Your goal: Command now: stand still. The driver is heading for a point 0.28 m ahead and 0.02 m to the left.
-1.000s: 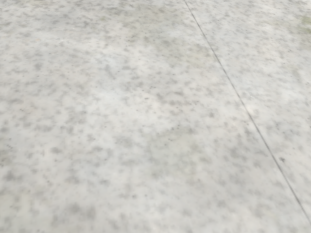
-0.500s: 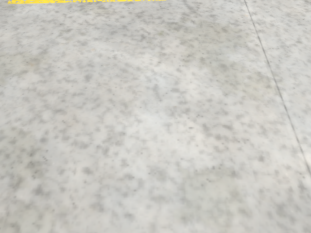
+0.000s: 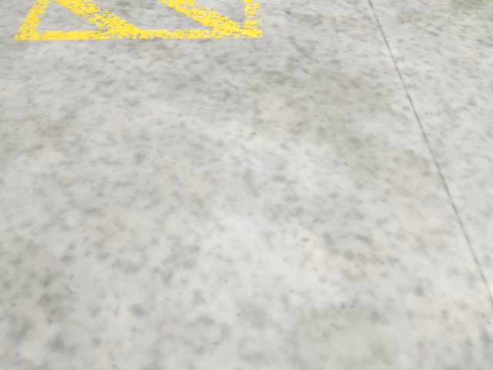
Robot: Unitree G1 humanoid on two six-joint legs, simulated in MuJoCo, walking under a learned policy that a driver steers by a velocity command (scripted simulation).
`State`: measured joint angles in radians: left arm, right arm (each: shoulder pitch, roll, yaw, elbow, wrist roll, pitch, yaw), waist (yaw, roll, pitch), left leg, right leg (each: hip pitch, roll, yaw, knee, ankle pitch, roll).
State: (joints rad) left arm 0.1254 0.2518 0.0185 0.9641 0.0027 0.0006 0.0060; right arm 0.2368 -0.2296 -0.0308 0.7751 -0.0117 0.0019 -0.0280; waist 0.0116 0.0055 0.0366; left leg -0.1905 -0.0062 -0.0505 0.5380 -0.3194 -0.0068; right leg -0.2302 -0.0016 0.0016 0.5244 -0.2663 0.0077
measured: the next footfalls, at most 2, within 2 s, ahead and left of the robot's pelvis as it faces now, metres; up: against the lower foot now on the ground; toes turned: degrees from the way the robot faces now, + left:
right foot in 1.92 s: +0.26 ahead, -0.08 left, +0.00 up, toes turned +0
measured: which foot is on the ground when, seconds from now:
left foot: down 0.00-1.00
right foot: down 0.00-1.00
